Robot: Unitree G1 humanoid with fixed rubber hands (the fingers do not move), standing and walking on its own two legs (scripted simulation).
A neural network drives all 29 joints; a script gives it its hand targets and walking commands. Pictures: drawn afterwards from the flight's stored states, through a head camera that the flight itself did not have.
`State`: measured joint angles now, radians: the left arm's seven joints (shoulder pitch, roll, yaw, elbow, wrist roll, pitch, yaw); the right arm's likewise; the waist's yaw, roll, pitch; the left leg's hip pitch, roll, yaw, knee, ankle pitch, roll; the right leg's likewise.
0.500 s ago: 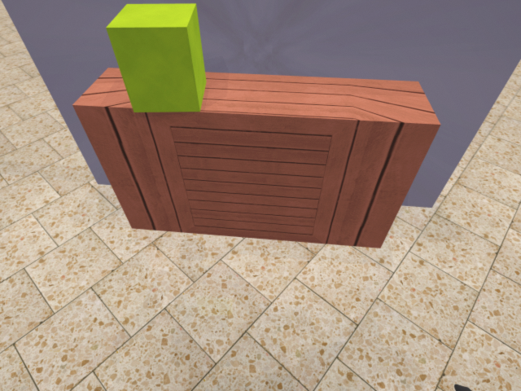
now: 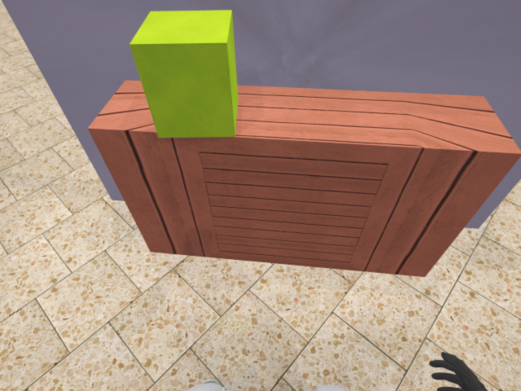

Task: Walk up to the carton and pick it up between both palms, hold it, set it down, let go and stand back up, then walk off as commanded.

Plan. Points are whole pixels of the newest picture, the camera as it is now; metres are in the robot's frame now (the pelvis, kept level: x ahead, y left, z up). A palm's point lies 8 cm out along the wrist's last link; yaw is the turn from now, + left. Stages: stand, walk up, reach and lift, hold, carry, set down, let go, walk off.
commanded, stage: walk up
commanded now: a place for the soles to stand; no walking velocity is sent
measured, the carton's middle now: (194, 76) +0.86 +0.18 +0.06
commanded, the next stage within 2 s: none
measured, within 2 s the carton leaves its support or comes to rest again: neither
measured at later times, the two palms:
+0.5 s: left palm out of the picture +0.19 +0.47 -0.09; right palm (388, 320) +0.27 -0.22 -0.10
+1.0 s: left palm (24, 254) +0.42 +0.51 -0.10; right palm (328, 299) +0.32 -0.12 -0.11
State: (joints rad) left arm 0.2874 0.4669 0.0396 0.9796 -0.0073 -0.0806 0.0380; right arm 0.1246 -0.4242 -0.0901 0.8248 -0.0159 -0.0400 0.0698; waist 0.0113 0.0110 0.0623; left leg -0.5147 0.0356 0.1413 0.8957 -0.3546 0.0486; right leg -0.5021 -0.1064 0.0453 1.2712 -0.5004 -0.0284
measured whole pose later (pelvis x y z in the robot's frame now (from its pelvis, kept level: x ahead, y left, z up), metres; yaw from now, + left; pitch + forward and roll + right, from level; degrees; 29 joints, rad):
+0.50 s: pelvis +0.16 +0.12 -0.02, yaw -2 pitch -3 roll +1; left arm 0.34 0.48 0.05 0.97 0.01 -0.08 0.04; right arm 0.17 -0.47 -0.12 0.85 -0.02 -0.03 0.08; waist 0.02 0.02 0.05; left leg -0.58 0.07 0.10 1.01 -0.37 0.02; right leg -0.45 -0.16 0.03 1.17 -0.55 -0.02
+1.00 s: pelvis +0.29 +0.20 +0.00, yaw -7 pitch -2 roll +0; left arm 0.17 0.41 0.04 0.95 0.00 -0.03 0.02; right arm 0.22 -0.39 -0.04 0.96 -0.01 -0.08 -0.01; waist 0.00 0.01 0.09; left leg -0.44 0.02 0.09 0.97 -0.49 0.04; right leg -0.50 -0.06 -0.02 1.03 -0.51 -0.01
